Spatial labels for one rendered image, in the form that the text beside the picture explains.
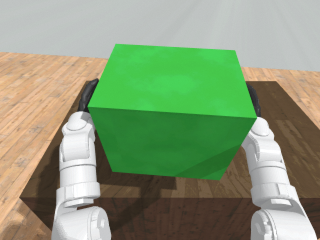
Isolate left robot upper arm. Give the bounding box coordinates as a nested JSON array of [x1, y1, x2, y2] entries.
[[52, 206, 112, 240]]

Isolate robot right forearm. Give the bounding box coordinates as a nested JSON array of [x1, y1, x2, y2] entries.
[[241, 117, 317, 240]]

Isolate pedestal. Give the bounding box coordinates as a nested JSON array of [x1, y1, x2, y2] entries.
[[19, 80, 320, 240]]

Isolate robot left forearm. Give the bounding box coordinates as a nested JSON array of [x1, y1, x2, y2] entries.
[[51, 111, 101, 240]]

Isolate right robot upper arm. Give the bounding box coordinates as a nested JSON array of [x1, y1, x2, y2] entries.
[[250, 209, 316, 240]]

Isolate robot left hand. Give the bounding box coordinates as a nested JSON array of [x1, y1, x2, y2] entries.
[[77, 78, 99, 114]]

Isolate robot right hand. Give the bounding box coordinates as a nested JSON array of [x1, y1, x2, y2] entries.
[[246, 83, 262, 118]]

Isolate carton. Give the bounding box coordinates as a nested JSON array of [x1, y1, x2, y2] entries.
[[87, 44, 257, 181]]

